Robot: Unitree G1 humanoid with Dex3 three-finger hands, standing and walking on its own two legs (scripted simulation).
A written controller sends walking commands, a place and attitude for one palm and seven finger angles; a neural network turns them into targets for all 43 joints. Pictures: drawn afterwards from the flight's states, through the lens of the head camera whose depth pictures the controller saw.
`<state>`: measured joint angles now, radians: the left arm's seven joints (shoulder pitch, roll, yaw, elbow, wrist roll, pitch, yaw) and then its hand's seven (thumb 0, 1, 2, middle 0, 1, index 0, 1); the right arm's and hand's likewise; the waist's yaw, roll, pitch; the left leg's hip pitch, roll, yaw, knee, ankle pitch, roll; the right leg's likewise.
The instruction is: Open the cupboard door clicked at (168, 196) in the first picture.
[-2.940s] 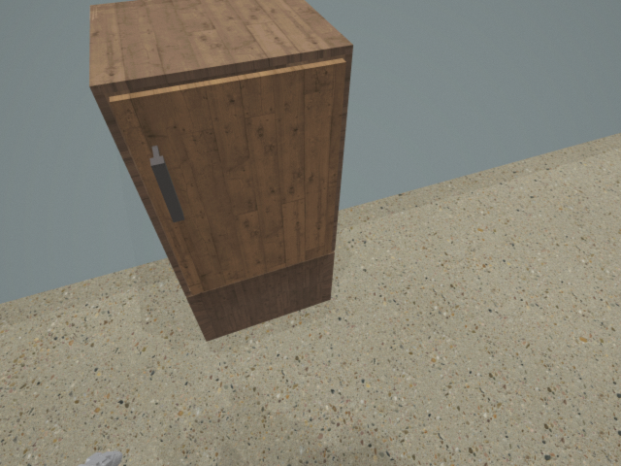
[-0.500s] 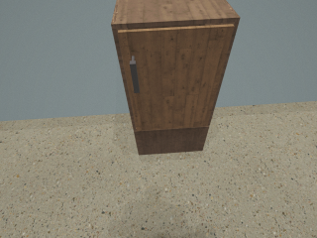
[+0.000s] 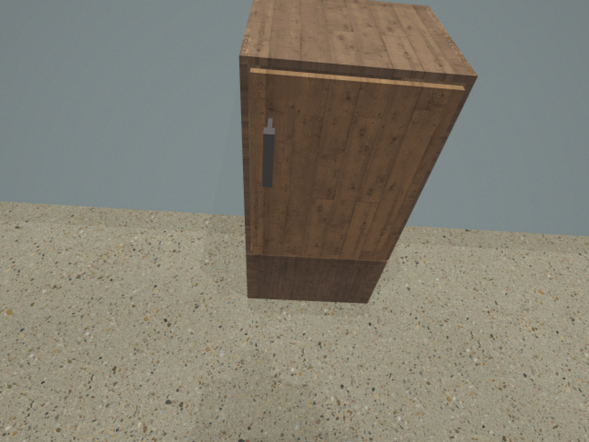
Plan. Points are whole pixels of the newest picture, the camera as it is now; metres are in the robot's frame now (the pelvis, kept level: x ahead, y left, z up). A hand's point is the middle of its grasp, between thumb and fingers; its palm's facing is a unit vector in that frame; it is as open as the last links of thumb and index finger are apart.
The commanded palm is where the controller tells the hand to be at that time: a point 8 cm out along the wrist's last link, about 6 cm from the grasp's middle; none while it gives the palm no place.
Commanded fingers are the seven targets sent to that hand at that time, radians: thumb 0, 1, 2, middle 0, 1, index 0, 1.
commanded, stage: take the last steps up to it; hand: left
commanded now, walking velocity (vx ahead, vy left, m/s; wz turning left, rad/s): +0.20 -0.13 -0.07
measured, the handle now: (268, 153) +0.69 +0.10 -0.03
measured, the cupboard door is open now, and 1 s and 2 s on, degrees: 0 0 0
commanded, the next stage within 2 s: come to a stop and stand still in 0.16 s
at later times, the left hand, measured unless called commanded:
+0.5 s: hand (236, 411) +0.20 +0.10 -0.17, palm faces +0.00 -0.98 -0.21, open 7.2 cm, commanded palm none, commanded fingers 0.00 0.90 0.90 -0.20 -0.30 -0.20 -0.30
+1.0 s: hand out of the picture +0.12 +0.13 -0.18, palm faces -0.01 -0.97 -0.23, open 7.4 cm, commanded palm none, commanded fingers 0.00 0.90 0.90 -0.20 -0.30 -0.20 -0.30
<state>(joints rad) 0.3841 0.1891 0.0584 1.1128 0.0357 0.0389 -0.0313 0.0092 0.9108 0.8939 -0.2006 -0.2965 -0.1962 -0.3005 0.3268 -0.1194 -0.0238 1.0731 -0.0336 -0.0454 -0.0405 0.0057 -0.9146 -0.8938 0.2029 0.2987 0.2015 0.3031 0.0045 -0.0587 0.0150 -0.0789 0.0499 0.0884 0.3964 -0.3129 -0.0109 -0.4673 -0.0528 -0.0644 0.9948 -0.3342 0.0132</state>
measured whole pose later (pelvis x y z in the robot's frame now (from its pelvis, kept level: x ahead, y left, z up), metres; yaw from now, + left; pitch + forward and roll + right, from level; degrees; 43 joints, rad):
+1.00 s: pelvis +0.11 -0.06 -0.01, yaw -3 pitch -1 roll +1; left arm 0.27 0.18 0.03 1.09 0.02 0.03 0.03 0.00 0.91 0.89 -0.20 -0.30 -0.20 -0.30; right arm 0.17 -0.15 -0.03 1.05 -0.01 0.01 -0.03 0.00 -0.92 -0.89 0.20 0.30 0.20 0.30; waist 0.01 -0.01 0.05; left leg -0.26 -0.01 0.11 0.46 -0.19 0.04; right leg -0.16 -0.05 -0.02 0.49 -0.30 0.02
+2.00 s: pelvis +0.09 -0.05 -0.01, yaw -1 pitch -2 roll -1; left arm 0.35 0.16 0.00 1.03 0.02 0.00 0.04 0.00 0.91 0.89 -0.20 -0.30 -0.20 -0.30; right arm 0.27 -0.16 -0.01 1.03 -0.02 -0.01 -0.02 0.01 -0.93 -0.89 0.20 0.30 0.20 0.30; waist 0.00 -0.03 0.00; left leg -0.31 0.01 0.07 0.54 -0.20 0.04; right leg -0.17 -0.03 -0.06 0.52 -0.31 0.01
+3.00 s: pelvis +0.16 -0.12 +0.00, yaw +2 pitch -1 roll +1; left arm 0.34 0.12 0.02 1.04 0.02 -0.04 0.04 0.01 0.92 0.89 -0.20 -0.30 -0.20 -0.30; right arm 0.27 -0.14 -0.02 1.10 -0.02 0.01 -0.04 0.02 -0.94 -0.89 0.20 0.30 0.20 0.30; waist 0.01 -0.03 0.03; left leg -0.35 0.02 0.10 0.66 -0.33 -0.01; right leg -0.15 0.00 -0.15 0.47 -0.31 -0.06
